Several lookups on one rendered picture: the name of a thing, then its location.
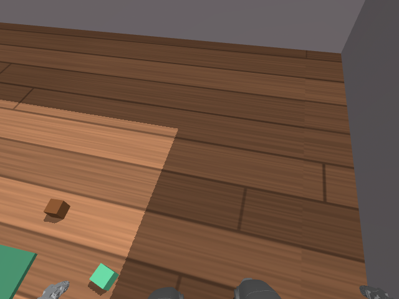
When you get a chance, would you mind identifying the right robot hand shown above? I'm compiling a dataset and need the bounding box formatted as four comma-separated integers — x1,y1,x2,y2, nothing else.
359,285,394,299

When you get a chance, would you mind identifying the left robot hand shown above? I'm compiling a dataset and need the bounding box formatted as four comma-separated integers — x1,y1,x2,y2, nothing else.
37,281,69,299

